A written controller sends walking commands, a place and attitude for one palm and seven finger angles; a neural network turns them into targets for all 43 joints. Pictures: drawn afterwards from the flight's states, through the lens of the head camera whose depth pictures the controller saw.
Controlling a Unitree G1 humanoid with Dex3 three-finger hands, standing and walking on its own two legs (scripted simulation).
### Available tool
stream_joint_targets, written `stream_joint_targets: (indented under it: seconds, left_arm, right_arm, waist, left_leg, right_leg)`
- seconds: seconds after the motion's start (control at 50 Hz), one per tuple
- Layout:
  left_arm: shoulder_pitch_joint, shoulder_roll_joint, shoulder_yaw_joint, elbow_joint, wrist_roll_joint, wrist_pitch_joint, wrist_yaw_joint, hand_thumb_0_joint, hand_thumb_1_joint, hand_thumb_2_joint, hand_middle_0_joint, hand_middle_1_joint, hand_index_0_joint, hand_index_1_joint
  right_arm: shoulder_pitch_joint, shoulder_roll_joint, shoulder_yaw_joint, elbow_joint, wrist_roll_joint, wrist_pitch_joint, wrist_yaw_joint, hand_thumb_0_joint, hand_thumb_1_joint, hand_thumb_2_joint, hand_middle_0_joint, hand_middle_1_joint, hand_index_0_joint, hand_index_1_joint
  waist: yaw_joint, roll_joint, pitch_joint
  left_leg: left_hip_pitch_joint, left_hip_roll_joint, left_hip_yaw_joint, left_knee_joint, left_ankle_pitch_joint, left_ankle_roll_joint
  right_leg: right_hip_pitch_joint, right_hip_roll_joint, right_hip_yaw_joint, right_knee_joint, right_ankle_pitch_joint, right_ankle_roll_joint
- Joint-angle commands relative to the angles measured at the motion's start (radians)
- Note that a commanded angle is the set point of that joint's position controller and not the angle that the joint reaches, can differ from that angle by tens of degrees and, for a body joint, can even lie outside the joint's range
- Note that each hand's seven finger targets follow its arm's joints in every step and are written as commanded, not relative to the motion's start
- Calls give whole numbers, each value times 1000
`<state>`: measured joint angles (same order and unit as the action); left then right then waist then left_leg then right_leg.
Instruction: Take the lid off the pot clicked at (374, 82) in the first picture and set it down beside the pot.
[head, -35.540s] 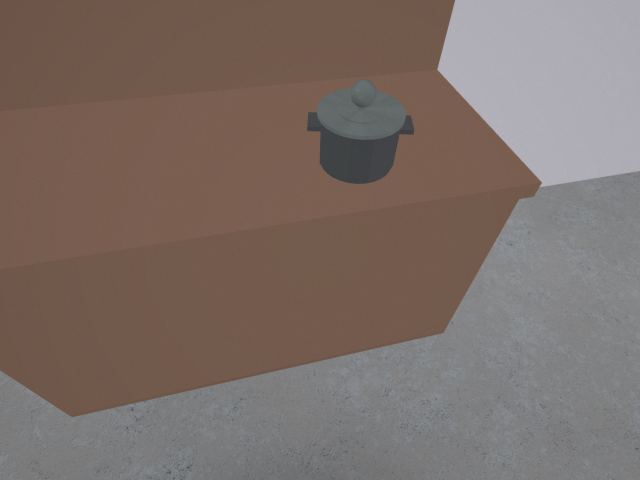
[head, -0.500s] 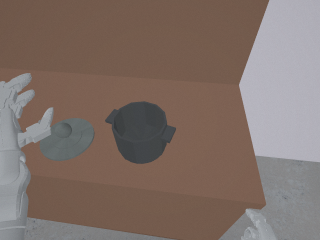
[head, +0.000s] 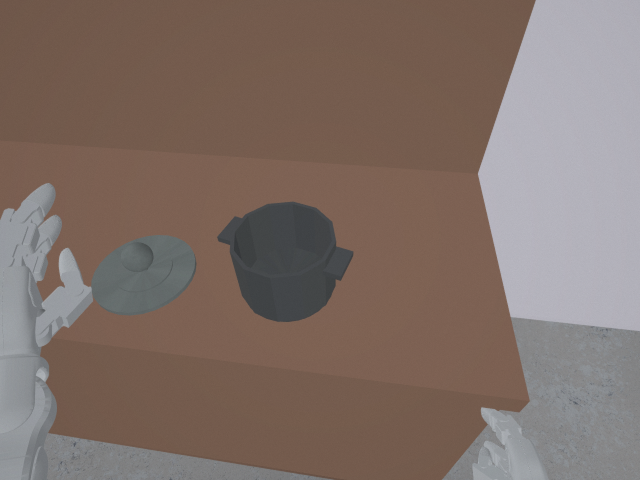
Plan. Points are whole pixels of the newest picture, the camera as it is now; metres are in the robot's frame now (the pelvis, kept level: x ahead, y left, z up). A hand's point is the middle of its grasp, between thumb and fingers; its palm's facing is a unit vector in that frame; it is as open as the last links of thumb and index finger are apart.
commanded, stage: draw the hand back to the body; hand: left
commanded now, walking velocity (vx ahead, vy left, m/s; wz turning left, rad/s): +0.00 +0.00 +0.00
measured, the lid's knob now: (137, 257) +0.43 +0.36 +0.00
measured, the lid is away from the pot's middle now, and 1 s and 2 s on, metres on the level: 0.25 0.25 0.25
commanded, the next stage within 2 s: step back with the hand held close in 0.58 s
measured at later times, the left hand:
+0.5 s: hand (69, 348) +0.19 +0.25 +0.16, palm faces +0.39 -0.83 -0.40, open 7.4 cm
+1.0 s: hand (70, 354) +0.19 +0.26 +0.15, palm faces +0.25 -0.84 -0.48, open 7.4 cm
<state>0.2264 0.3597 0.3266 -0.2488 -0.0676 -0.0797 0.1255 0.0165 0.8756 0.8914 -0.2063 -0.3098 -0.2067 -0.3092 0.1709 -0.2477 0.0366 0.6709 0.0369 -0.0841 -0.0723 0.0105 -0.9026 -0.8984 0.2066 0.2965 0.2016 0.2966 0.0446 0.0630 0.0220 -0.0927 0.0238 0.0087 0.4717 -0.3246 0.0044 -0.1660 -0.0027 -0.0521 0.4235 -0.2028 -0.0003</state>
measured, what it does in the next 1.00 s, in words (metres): stands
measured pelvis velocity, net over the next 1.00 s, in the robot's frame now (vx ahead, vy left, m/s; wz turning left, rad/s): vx -0.02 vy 0.03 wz -0.04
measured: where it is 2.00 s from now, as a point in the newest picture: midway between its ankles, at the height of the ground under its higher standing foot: outside the picture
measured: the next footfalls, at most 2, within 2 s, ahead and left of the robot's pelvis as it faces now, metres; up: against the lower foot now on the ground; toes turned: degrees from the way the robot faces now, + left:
right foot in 1.98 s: -0.03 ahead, -0.13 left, +0.00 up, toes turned -3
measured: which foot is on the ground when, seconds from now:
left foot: down 0.00-1.00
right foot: down 0.00-1.00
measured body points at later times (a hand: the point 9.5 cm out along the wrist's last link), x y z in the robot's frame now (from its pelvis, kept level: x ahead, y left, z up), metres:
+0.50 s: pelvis +0.00 +0.02 +0.00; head -0.01 +0.01 +0.45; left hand +0.16 +0.30 +0.18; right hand +0.19 -0.21 -0.08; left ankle -0.04 +0.11 -0.74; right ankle +0.02 -0.12 -0.74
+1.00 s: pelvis -0.02 +0.03 -0.01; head +0.00 +0.05 +0.44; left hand +0.17 +0.30 +0.17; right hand +0.15 -0.21 -0.07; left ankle -0.04 +0.11 -0.74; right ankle +0.02 -0.12 -0.74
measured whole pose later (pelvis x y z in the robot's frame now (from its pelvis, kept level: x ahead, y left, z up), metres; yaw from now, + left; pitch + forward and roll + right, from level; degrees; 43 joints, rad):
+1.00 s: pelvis -0.02 +0.03 -0.01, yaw -2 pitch +1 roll -1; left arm 0.61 0.41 0.36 -0.59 -0.03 -0.18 0.10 0.02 0.89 0.90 -0.21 -0.30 -0.21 -0.30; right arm 0.17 -0.21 0.01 0.55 0.02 -0.03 -0.06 0.01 -0.90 -0.90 0.21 0.30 0.20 0.30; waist -0.01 -0.03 0.04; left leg -0.23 -0.02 0.07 0.53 -0.32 0.06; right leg -0.32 -0.05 0.01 0.48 -0.18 0.05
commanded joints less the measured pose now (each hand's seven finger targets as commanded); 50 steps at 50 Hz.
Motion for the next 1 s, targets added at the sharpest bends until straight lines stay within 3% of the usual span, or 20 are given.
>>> stream_joint_targets:
  seconds: [0.0, 0.1, 0.14, 0.16, 0.28, 0.34, 0.38, 0.44, 0.52, 0.56, 0.64, 0.66, 0.68, 0.7, 0.72, 0.8, 0.84, 0.9, 0.94, 0.98]
  left_arm:
    - [-115, 206, 95, -293, 5, -67, 11, 0, 900, 900, -200, -300, -200, -300]
    - [-17, 174, 74, -323, 4, -59, 6, 0, 900, 900, -200, -300, -200, -300]
    - [-2, 214, 103, -399, 8, -67, 11, 0, 900, 900, -200, -300, -200, -300]
    - [27, 186, 89, -386, 14, -66, 9, 0, 900, 900, -200, -300, -200, -300]
    - [168, 154, 74, -392, 12, -52, 9, 0, 900, 900, -200, -300, -200, -300]
    - [179, 188, 90, -504, 16, -64, 12, 0, 900, 900, -200, -300, -200, -300]
    - [241, 147, 69, -465, 18, -57, 11, 0, 900, 900, -200, -300, -200, -300]
    - [210, 186, 88, -530, 22, -62, 16, 0, 900, 900, -200, -300, -200, -300]
    - [236, 143, 62, -478, 21, -54, 15, 0, 900, 900, -200, -300, -200, -300]
    - [231, 147, 61, -505, 26, -60, 14, 0, 900, 900, -200, -300, -200, -300]
    - [241, 187, 96, -529, 24, -62, 20, 0, 900, 900, -200, -300, -200, -300]
    - [253, 151, 72, -501, 26, -60, 16, 0, 900, 900, -200, -300, -200, -300]
    - [71, 316, 256, -586, 2, -121, 22, 0, 900, 900, -200, -300, -200, -300]
    - [157, 245, 211, -465, 5, -129, 15, 0, 900, 900, -200, -300, -200, -300]
    - [200, 191, 163, -427, 10, -128, 2, 0, 900, 900, -200, -300, -200, -300]
    - [287, 138, 112, -459, 20, -149, -16, 0, 900, 900, -200, -300, -200, -300]
    - [334, 174, 145, -511, 27, -159, -11, 0, 900, 900, -200, -300, -200, -300]
    - [404, 188, 173, -549, 33, -167, -5, 0, 900, 900, -200, -300, -200, -300]
    - [415, 239, 222, -592, 33, -176, 3, 0, 900, 900, -200, -300, -200, -300]
    - [431, 207, 199, -599, 26, -178, 3, 0, 900, 900, -200, -300, -200, -300]
  right_arm:
    - [-146, -108, -39, -173, -5, -72, -4, 0, -900, -900, 200, 300, 200, 300]
    - [-145, -106, -37, -183, -8, -73, -2, 0, -900, -900, 200, 300, 200, 300]
    - [-147, -107, -39, -186, -9, -78, -1, 0, -900, -900, 200, 300, 200, 300]
    - [-145, -101, -37, -189, -12, -80, -2, 0, -900, -900, 200, 300, 200, 300]
    - [-141, -98, -43, -192, -14, -73, 0, 0, -900, -900, 200, 300, 200, 300]
    - [-146, -98, -43, -199, -14, -76, 1, 0, -900, -900, 200, 300, 200, 300]
    - [-142, -91, -42, -201, -16, -74, 1, 0, -900, -900, 200, 300, 200, 300]
    - [-144, -96, -43, -202, -15, -77, 0, 0, -900, -900, 200, 300, 200, 300]
    - [-131, -92, -47, -204, -15, -69, -6, 0, -900, -900, 200, 300, 200, 300]
    - [-134, -91, -44, -210, -17, -76, -6, 0, -900, -900, 200, 300, 200, 300]
    - [-140, -94, -46, -206, -16, -76, -4, 0, -900, -900, 200, 300, 200, 300]
    - [-132, -88, -43, -207, -18, -76, -3, 0, -900, -900, 200, 300, 200, 300]
    - [-74, -92, -40, -250, -9, -49, -15, 0, -900, -900, 200, 300, 200, 300]
    - [-67, -72, -44, -211, -19, -38, -20, 0, -900, -900, 200, 300, 200, 300]
    - [-62, -79, -51, -208, -21, -30, -17, 0, -900, -900, 200, 300, 200, 300]
    - [-84, -94, -61, -243, -21, -22, -12, 0, -900, -900, 200, 300, 200, 300]
    - [-105, -96, -64, -259, -20, -18, -5, 0, -900, -900, 200, 300, 200, 300]
    - [-99, -91, -76, -279, -18, -6, 2, 0, -900, -900, 200, 300, 200, 300]
    - [-102, -93, -82, -286, -15, 0, 5, 0, -900, -900, 200, 300, 200, 300]
    - [-91, -92, -83, -293, -12, -3, 3, 0, -900, -900, 200, 300, 200, 300]
  waist:
    - [6, 25, -128]
    - [5, -13, -91]
    - [7, 20, -109]
    - [12, 39, -123]
    - [13, -16, -72]
    - [12, 27, -92]
    - [17, 8, -74]
    - [12, 32, -79]
    - [13, -20, -62]
    - [13, 17, -81]
    - [18, 11, -83]
    - [17, 21, -78]
    - [-7, -29, 1]
    - [-20, -143, 25]
    - [-30, -181, 1]
    - [-26, -19, -115]
    - [-18, 29, -159]
    - [-17, -2, -186]
    - [-19, 1, -194]
    - [-26, 38, -176]
  left_leg:
    - [-12, 28, -8, -69, 228, 27]
    - [-30, 33, -16, -74, 220, 24]
    - [-23, 32, -23, -71, 233, 22]
    - [-20, 28, -16, -77, 247, 22]
    - [-46, 36, -20, -66, 235, 21]
    - [-40, 36, -30, -62, 231, 17]
    - [-53, 38, -29, -65, 239, 16]
    - [-47, 38, -37, -60, 241, 13]
    - [-52, 38, -29, -56, 245, 17]
    - [-51, 32, -29, -60, 243, 18]
    - [-54, 38, -39, -57, 252, 12]
    - [-58, 34, -32, -62, 258, 12]
    - [-80, 56, -29, -51, 156, 40]
    - [-85, 53, -36, -28, 127, 43]
    - [-73, 56, -32, -12, 141, 43]
    - [-72, 87, -38, -41, 287, 53]
    - [-80, 109, -62, -54, 374, 62]
    - [-123, 129, -82, -48, 421, 69]
    - [-157, 135, -106, -48, 406, 70]
    - [-181, 144, -111, -49, 395, 73]
  right_leg:
    - [54, -49, 4, -53, 150, -42]
    - [38, -45, 0, -50, 133, -41]
    - [51, -48, 7, -39, 144, -44]
    - [54, -43, 4, -35, 146, -43]
    - [30, -45, 1, -39, 132, -41]
    - [37, -48, 11, -30, 127, -45]
    - [29, -45, 0, -30, 124, -45]
    - [29, -46, 9, -20, 124, -47]
    - [21, -48, 2, -29, 129, -44]
    - [27, -44, 7, -22, 120, -44]
    - [38, -46, 9, -12, 131, -47]
    - [33, -43, 7, -16, 128, -46]
    - [-64, -94, 153, -74, 246, -39]
    - [-81, -123, 160, -82, 283, -39]
    - [-78, -137, 173, -73, 330, -38]
    - [-12, -137, 131, 13, 402, -16]
    - [4, -125, 109, 53, 383, -8]
    - [10, -113, 76, 90, 335, 2]
    - [18, -112, 80, 112, 304, 0]
    - [-12, -107, 67, 136, 242, 5]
